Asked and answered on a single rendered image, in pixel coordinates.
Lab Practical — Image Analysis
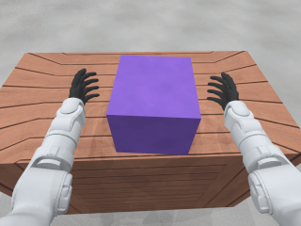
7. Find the robot left upper arm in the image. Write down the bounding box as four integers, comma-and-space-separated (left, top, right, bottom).
0, 167, 72, 226

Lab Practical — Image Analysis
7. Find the pedestal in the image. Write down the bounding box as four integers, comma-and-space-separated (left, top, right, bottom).
0, 51, 301, 215

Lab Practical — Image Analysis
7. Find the left robot hand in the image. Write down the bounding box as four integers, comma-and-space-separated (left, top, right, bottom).
69, 68, 100, 106

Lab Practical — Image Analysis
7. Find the robot right forearm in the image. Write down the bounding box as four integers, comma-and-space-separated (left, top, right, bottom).
223, 100, 301, 175

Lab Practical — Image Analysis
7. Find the robot right upper arm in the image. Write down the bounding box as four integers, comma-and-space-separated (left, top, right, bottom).
247, 164, 301, 226

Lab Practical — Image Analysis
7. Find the carton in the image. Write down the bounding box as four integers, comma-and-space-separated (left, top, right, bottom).
106, 55, 201, 155

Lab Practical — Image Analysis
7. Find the right robot hand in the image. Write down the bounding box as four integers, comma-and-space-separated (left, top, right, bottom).
207, 72, 240, 111

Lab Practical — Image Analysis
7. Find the robot left forearm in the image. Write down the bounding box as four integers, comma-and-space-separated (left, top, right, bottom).
11, 97, 87, 210

